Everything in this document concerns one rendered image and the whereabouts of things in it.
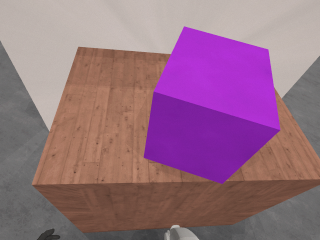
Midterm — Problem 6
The carton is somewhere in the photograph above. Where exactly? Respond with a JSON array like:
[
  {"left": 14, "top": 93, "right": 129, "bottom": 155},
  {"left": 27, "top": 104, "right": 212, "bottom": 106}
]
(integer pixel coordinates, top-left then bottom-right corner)
[{"left": 143, "top": 26, "right": 281, "bottom": 184}]

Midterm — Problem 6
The robot left hand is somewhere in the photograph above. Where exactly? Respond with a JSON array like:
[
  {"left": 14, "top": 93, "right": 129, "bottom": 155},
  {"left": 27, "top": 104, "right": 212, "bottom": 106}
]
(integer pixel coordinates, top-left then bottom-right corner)
[{"left": 37, "top": 228, "right": 60, "bottom": 240}]

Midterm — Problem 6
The robot right thigh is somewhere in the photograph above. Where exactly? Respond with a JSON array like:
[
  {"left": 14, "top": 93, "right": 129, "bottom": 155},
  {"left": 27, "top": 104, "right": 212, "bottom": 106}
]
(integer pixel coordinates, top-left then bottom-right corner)
[{"left": 164, "top": 227, "right": 199, "bottom": 240}]

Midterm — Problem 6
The robot right shin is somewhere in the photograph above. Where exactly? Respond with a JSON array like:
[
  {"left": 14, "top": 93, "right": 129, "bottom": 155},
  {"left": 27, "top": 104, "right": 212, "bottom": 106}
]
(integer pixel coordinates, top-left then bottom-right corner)
[{"left": 170, "top": 225, "right": 180, "bottom": 229}]

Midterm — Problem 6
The pedestal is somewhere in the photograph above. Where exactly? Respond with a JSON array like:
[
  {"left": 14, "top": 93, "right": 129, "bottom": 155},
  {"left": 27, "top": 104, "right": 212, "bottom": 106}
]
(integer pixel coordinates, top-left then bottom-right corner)
[{"left": 31, "top": 47, "right": 320, "bottom": 233}]

